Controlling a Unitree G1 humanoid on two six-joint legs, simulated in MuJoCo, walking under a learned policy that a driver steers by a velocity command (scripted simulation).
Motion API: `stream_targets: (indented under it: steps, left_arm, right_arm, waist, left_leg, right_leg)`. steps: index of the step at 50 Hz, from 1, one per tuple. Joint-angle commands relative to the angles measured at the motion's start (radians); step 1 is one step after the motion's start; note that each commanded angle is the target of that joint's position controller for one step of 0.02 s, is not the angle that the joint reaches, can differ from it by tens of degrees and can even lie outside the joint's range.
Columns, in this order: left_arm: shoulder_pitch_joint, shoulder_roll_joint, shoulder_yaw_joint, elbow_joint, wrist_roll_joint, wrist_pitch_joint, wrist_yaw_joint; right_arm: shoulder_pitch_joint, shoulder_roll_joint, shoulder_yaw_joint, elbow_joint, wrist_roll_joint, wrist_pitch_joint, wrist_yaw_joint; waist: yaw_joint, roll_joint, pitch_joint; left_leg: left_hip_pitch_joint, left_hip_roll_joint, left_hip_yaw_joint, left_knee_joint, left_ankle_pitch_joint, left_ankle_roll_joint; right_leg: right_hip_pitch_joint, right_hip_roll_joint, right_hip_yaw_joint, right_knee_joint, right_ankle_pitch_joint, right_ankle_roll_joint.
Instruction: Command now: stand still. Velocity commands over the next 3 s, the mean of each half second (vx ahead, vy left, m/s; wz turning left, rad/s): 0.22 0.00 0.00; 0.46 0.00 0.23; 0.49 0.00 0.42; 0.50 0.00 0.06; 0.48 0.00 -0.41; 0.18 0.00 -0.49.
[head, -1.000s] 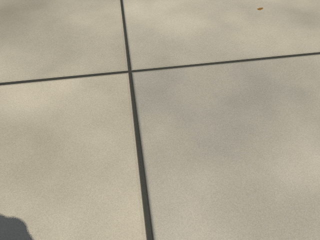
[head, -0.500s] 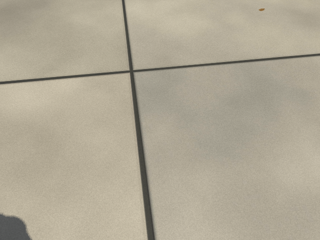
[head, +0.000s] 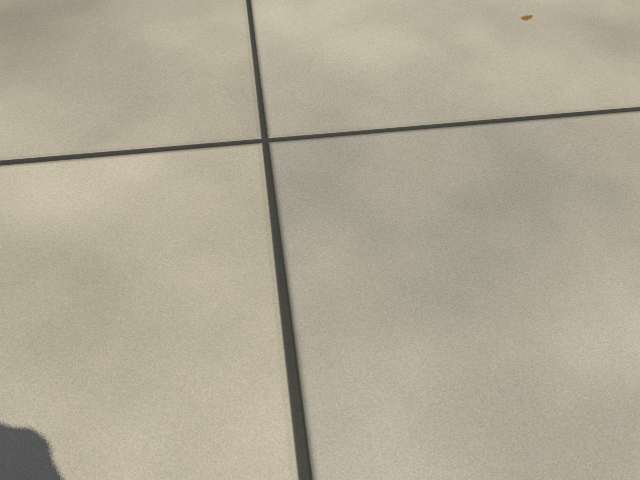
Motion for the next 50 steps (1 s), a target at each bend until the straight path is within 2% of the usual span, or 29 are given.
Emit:
stream_targets:
  steps: [1,4,6,8,10,11,13,17,18,20,21,22,23,24,25,26,27,29,34,37,39,42,44,45,46,47,48,49,50]
  left_arm:
    - [0.078,0.065,0.008,-0.001,0.000,-0.002,0.002]
    - [0.080,0.063,0.008,-0.001,0.000,-0.002,0.003]
    - [0.078,0.064,0.010,-0.002,0.002,0.000,0.001]
    - [0.061,0.074,0.019,-0.021,0.008,0.004,-0.005]
    - [0.007,0.048,0.018,-0.063,0.026,-0.001,-0.020]
    - [-0.023,0.041,0.017,-0.088,0.035,-0.010,-0.027]
    - [-0.079,0.063,0.026,-0.133,0.034,-0.032,-0.038]
    - [-0.098,0.080,0.045,-0.183,0.013,-0.066,-0.059]
    - [-0.069,0.075,0.049,-0.183,0.009,-0.068,-0.062]
    - [0.120,0.073,0.064,-0.120,0.002,-0.069,-0.060]
    - [0.256,0.116,0.085,-0.082,0.008,-0.075,-0.049]
    - [0.396,0.235,0.114,-0.068,0.019,-0.077,-0.037]
    - [0.411,0.222,0.108,-0.045,0.017,-0.060,-0.037]
    - [0.270,0.194,0.097,-0.085,0.020,-0.056,-0.037]
    - [0.176,0.171,0.089,-0.119,0.017,-0.062,-0.042]
    - [0.128,0.162,0.082,-0.135,0.016,-0.070,-0.042]
    - [0.117,0.129,0.070,-0.135,0.012,-0.079,-0.040]
    - [0.164,0.112,0.058,-0.114,0.011,-0.094,-0.034]
    - [0.242,0.118,0.045,-0.088,0.015,-0.104,-0.027]
    - [0.245,0.110,0.038,-0.086,0.016,-0.110,-0.021]
    - [0.257,0.122,0.039,-0.078,0.015,-0.115,-0.014]
    - [0.233,0.159,0.047,-0.079,0.014,-0.120,-0.001]
    - [0.201,0.195,0.059,-0.092,0.020,-0.107,0.006]
    - [0.183,0.209,0.065,-0.102,0.014,-0.102,0.002]
    - [0.169,0.187,0.061,-0.137,0.011,-0.101,-0.009]
    - [0.232,0.103,0.054,-0.191,-0.011,-0.104,-0.033]
    - [0.103,0.164,0.062,-0.226,0.008,-0.111,-0.038]
    - [0.017,0.182,0.066,-0.265,0.004,-0.124,-0.044]
    - [0.005,0.178,0.069,-0.267,0.005,-0.129,-0.042]
  right_arm:
    - [0.102,-0.060,-0.008,0.003,0.000,-0.002,-0.002]
    - [0.103,-0.059,-0.008,0.002,0.000,-0.003,-0.002]
    - [0.119,-0.067,-0.013,0.006,-0.003,-0.002,-0.001]
    - [0.133,-0.110,-0.033,-0.001,-0.004,0.006,0.003]
    - [0.192,-0.147,-0.053,0.003,-0.002,0.011,0.005]
    - [0.198,-0.155,-0.060,0.003,-0.002,0.009,0.006]
    - [0.206,-0.156,-0.067,0.000,-0.015,-0.005,0.011]
    - [0.169,-0.166,-0.076,-0.019,-0.015,-0.037,0.017]
    - [0.148,-0.172,-0.077,-0.025,-0.011,-0.041,0.018]
    - [0.094,-0.173,-0.077,-0.043,-0.003,-0.048,0.024]
    - [0.081,-0.149,-0.068,-0.054,-0.006,-0.060,0.032]
    - [0.070,-0.069,-0.047,-0.107,0.003,-0.068,0.042]
    - [0.047,-0.127,-0.064,-0.125,-0.022,-0.066,0.051]
    - [0.006,-0.119,-0.065,-0.139,-0.029,-0.061,0.058]
    - [-0.019,-0.099,-0.060,-0.144,-0.024,-0.067,0.066]
    - [-0.022,-0.088,-0.061,-0.143,-0.018,-0.069,0.071]
    - [-0.008,-0.094,-0.065,-0.139,-0.023,-0.062,0.074]
    - [-0.007,-0.103,-0.072,-0.140,-0.024,-0.045,0.078]
    - [-0.216,-0.092,-0.069,-0.216,-0.014,-0.025,0.085]
    - [-0.343,-0.074,-0.056,-0.265,-0.006,-0.027,0.089]
    - [-0.381,-0.083,-0.054,-0.285,-0.006,-0.028,0.090]
    - [-0.308,-0.122,-0.071,-0.274,-0.009,-0.034,0.080]
    - [-0.109,-0.161,-0.095,-0.213,-0.011,-0.042,0.072]
    - [0.006,-0.186,-0.112,-0.178,-0.021,-0.046,0.068]
    - [0.113,-0.263,-0.139,-0.167,-0.035,-0.042,0.061]
    - [0.081,-0.331,-0.154,-0.179,-0.028,-0.030,0.066]
    - [0.013,-0.304,-0.147,-0.187,-0.004,-0.022,0.069]
    - [-0.057,-0.261,-0.134,-0.202,0.000,-0.024,0.065]
    - [-0.090,-0.214,-0.122,-0.203,-0.004,-0.029,0.064]
  waist:
    - [0.000,0.004,0.074]
    - [0.000,0.004,0.074]
    - [-0.006,0.012,0.066]
    - [-0.020,0.070,0.104]
    - [-0.055,0.142,0.185]
    - [-0.059,0.150,0.228]
    - [-0.064,0.114,0.250]
    - [-0.033,0.088,0.195]
    - [-0.009,0.093,0.179]
    - [0.081,0.053,0.125]
    - [0.141,-0.038,0.062]
    - [0.174,-0.316,-0.010]
    - [0.144,-0.266,0.010]
    - [0.070,-0.118,0.095]
    - [0.044,-0.035,0.126]
    - [0.013,-0.014,0.123]
    - [-0.009,-0.016,0.109]
    - [-0.020,-0.048,0.090]
    - [0.001,-0.070,0.113]
    - [0.018,-0.085,0.140]
    - [0.019,-0.088,0.141]
    - [-0.031,-0.098,0.069]
    - [-0.114,-0.116,-0.046]
    - [-0.172,-0.104,-0.095]
    - [-0.213,-0.015,-0.172]
    - [-0.114,0.231,-0.256]
    - [-0.109,0.055,-0.189]
    - [-0.086,0.008,-0.076]
    - [-0.039,-0.081,-0.015]
  left_leg:
    - [-0.094,0.116,-0.098,-0.083,0.139,0.024]
    - [-0.092,0.116,-0.099,-0.083,0.146,0.025]
    - [-0.092,0.100,-0.103,-0.105,-0.026,0.036]
    - [-0.111,0.112,-0.163,-0.133,-0.320,0.080]
    - [-0.094,0.235,-0.333,-0.237,-0.553,0.157]
    - [-0.099,0.302,-0.397,-0.273,-0.567,0.193]
    - [-0.060,0.346,-0.434,-0.290,-0.451,0.227]
    - [-0.010,0.294,-0.298,-0.230,-0.174,0.192]
    - [-0.056,0.273,-0.254,-0.202,-0.133,0.179]
    - [-0.238,0.195,-0.145,-0.053,-0.005,0.137]
    - [-0.339,0.130,-0.059,0.155,0.079,0.104]
    - [-0.531,-0.010,0.086,0.529,-0.106,0.040]
    - [-0.608,-0.017,0.003,0.748,-0.252,0.055]
    - [-0.648,0.057,-0.039,0.832,-0.164,0.072]
    - [-0.625,0.088,-0.053,0.816,-0.058,0.074]
    - [-0.586,0.107,-0.050,0.779,0.002,0.070]
    - [-0.554,0.117,-0.042,0.745,0.032,0.059]
    - [-0.549,0.108,-0.011,0.716,0.059,0.042]
    - [-0.640,0.081,0.047,0.563,0.160,0.025]
    - [-0.563,0.046,0.082,0.357,0.239,0.040]
    - [-0.505,0.028,0.112,0.271,0.254,0.066]
    - [-0.375,-0.036,0.151,0.233,0.202,0.126]
    - [-0.194,-0.085,0.153,0.208,0.133,0.171]
    - [-0.039,-0.078,0.120,0.123,0.143,0.199]
    - [0.147,0.113,-0.140,0.089,0.010,0.266]
    - [0.385,0.385,-0.753,-0.055,0.018,0.464]
    - [0.335,0.344,-0.742,-0.138,-0.104,0.426]
    - [0.200,0.330,-0.615,-0.164,-0.069,0.376]
    - [0.073,0.293,-0.524,-0.187,0.066,0.330]
  right_leg:
    - [0.022,-0.114,0.111,-0.053,0.122,-0.023]
    - [0.023,-0.115,0.110,-0.051,0.126,-0.022]
    - [0.013,-0.087,0.095,-0.042,-0.023,-0.026]
    - [-0.078,-0.026,0.041,0.057,-0.247,-0.042]
    - [-0.251,0.012,-0.035,0.224,-0.301,-0.040]
    - [-0.313,-0.020,-0.057,0.304,-0.260,-0.041]
    - [-0.408,-0.068,-0.040,0.401,-0.258,-0.042]
    - [-0.342,-0.076,-0.053,0.300,-0.209,-0.042]
    - [-0.245,-0.058,-0.075,0.241,-0.169,-0.044]
    - [0.105,0.018,-0.124,0.108,-0.091,-0.047]
    - [0.301,-0.044,-0.022,0.047,-0.128,-0.062]
    - [0.426,-0.328,0.446,-0.172,-0.402,-0.150]
    - [0.354,-0.416,0.688,-0.267,-0.456,-0.210]
    - [0.255,-0.405,0.587,-0.246,-0.482,-0.199]
    - [0.169,-0.368,0.481,-0.257,-0.368,-0.183]
    - [0.126,-0.327,0.389,-0.270,-0.259,-0.166]
    - [0.115,-0.287,0.308,-0.278,-0.153,-0.145]
    - [0.143,-0.256,0.210,-0.265,0.071,-0.141]
    - [0.181,-0.225,0.041,-0.263,0.376,-0.127]
    - [0.149,-0.211,-0.045,-0.279,0.446,-0.107]
    - [0.177,-0.231,-0.079,-0.270,0.537,-0.100]
    - [0.272,-0.253,-0.136,-0.104,0.938,-0.078]
    - [0.292,-0.265,-0.155,0.189,1.055,-0.075]
    - [0.215,-0.248,-0.172,0.399,0.922,-0.070]
    - [0.020,-0.193,-0.187,0.738,0.551,-0.059]
    - [-0.386,0.048,-0.095,1.114,-0.333,-0.014]
    - [-0.523,-0.020,0.059,1.129,-0.244,-0.041]
    - [-0.541,-0.070,0.063,1.052,-0.145,-0.046]
    - [-0.484,-0.104,0.058,0.958,-0.096,-0.042]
